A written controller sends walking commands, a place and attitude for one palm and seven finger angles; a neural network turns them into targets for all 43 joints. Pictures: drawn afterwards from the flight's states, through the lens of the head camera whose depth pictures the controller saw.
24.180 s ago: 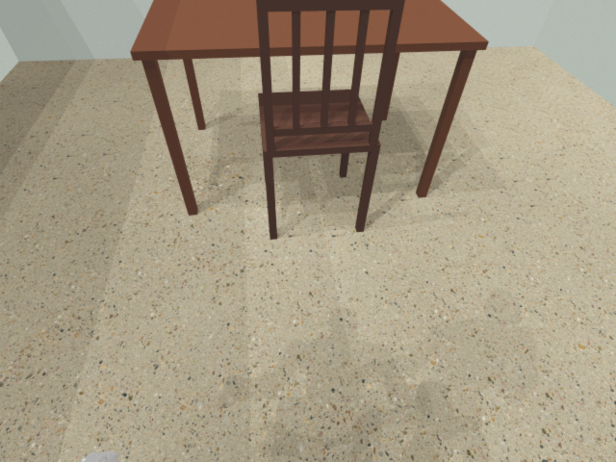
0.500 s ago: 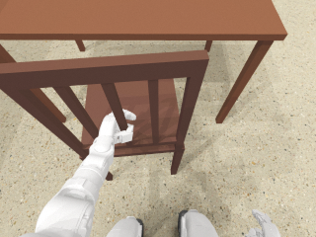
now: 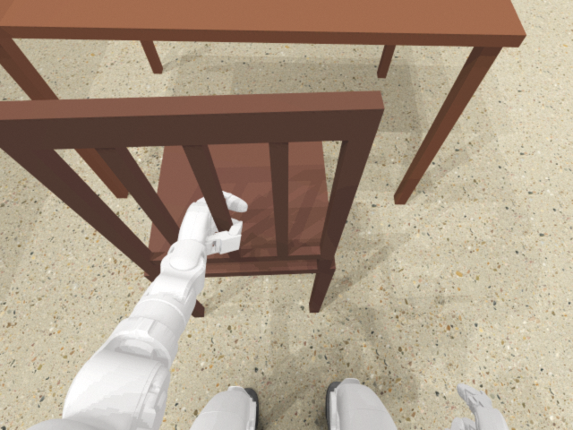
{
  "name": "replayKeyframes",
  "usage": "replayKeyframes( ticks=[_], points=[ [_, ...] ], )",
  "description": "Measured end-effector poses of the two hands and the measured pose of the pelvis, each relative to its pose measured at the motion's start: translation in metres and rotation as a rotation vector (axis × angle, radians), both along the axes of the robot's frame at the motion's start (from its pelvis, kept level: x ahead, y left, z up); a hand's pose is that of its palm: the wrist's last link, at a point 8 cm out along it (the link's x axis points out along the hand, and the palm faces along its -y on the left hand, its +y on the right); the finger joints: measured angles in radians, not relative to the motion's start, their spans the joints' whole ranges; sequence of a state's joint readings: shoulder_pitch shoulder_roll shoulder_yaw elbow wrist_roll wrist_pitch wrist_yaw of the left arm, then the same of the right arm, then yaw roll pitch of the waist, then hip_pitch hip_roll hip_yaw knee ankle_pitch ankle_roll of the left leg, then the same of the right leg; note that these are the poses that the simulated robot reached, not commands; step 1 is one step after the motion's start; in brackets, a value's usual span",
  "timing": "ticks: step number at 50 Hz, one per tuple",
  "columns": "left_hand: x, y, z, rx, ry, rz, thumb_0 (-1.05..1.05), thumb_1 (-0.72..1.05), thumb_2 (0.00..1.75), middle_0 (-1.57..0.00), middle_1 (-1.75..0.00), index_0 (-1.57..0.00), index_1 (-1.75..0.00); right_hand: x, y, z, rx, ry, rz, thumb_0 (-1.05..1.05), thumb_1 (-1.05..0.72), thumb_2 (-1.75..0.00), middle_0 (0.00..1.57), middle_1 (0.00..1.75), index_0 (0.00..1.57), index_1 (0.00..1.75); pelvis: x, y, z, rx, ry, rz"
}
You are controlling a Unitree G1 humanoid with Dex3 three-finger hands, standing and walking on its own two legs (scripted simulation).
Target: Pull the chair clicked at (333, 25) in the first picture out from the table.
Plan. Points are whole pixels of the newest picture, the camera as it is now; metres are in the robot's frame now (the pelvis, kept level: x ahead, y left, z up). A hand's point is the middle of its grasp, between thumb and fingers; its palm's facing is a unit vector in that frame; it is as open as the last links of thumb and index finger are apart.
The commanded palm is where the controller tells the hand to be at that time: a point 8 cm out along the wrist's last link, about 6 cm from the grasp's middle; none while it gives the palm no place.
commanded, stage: step backward, pulling the chair out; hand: left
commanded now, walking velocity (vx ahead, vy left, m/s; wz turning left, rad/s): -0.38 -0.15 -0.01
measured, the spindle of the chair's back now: (220, 212) +0.41 +0.11 -0.03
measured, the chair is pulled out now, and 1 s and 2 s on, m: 0.25 0.41 0.46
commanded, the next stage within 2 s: none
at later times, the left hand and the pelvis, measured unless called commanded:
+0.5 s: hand (219, 298) +0.29 +0.11 -0.06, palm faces -0.07 -0.98 -0.18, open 5.5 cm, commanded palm +0.29 +0.16 -0.05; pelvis -0.09 +0.00 +0.00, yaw -1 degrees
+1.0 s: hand (209, 331) +0.24 +0.12 -0.06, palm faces -0.01 -0.98 -0.20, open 5.6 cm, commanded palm +0.25 +0.17 -0.05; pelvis -0.13 -0.01 -0.02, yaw -2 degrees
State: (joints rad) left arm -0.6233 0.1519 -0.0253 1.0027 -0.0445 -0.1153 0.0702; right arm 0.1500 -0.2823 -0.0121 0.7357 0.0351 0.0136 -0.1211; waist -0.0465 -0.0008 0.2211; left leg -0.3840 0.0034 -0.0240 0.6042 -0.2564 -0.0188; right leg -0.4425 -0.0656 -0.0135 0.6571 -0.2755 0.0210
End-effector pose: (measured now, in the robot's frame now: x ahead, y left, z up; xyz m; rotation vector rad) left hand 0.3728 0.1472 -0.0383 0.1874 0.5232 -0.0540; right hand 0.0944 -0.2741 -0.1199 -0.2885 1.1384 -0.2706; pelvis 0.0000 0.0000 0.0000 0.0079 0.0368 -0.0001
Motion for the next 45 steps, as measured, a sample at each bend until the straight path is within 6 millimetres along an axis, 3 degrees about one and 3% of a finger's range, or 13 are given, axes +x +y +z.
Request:
replayKeyframes(
  ticks=[9,19,28,37,45],
  points=[
    [-0.038,0.004,0.000,0.014,-0.009,0.033,0.08,0.66,0.80,-0.26,-1.19,-0.49,-1.45,-0.035,0.014,-0.010,0.108,0.004,0.001,0.00,-0.91,-0.90,0.20,0.30,0.20,0.30,-0.034,-0.015,0.002,-0.048,-0.015,-0.012],
    [-0.077,0.009,0.001,0.006,0.004,0.014,0.08,0.67,0.79,-0.24,-1.21,-0.50,-1.45,-0.074,0.006,-0.002,0.013,-0.023,-0.015,0.00,-0.91,-0.90,0.20,0.30,0.20,0.30,-0.071,0.004,-0.001,-0.003,-0.016,-0.006],
    [-0.113,0.014,0.000,0.023,-0.024,0.044,0.07,0.65,0.81,-0.29,-1.23,-0.50,-1.45,-0.105,0.016,-0.014,0.085,-0.036,-0.004,0.00,-0.91,-0.90,0.20,0.30,0.20,0.30,-0.104,-0.008,-0.009,-0.024,-0.033,-0.018],
    [-0.140,0.018,0.000,0.026,-0.026,0.062,0.07,0.65,0.81,-0.30,-1.23,-0.50,-1.45,-0.141,0.008,-0.012,0.039,-0.034,-0.029,0.00,-0.91,-0.90,0.20,0.30,0.20,0.30,-0.119,-0.002,-0.010,-0.005,-0.035,-0.016],
    [-0.148,0.022,-0.001,0.031,-0.037,0.056,0.07,0.64,0.81,-0.30,-1.25,-0.50,-1.45,-0.149,0.011,-0.015,0.047,-0.051,-0.024,0.00,-0.91,-0.90,0.20,0.30,0.20,0.30,-0.126,-0.002,-0.015,-0.026,-0.058,-0.035]
  ],
)
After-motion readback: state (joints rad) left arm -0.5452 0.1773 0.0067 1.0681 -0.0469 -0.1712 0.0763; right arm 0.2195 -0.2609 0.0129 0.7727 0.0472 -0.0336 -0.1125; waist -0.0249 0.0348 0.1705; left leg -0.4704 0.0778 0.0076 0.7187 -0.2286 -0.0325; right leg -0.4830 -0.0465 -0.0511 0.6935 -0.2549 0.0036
